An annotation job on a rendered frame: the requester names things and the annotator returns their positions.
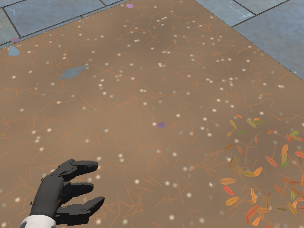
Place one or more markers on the left robot hand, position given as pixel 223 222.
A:
pixel 56 189

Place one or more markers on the left robot forearm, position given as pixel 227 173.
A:
pixel 38 221

